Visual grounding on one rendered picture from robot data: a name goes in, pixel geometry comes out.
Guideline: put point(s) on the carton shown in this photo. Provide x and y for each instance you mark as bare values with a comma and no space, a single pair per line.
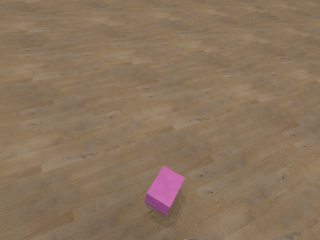
164,190

